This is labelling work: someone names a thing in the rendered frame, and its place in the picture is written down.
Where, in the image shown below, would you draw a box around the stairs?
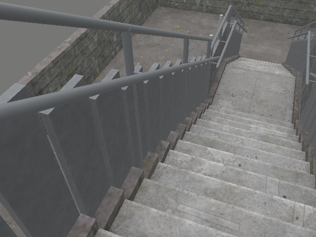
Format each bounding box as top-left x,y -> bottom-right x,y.
95,105 -> 316,237
228,57 -> 294,76

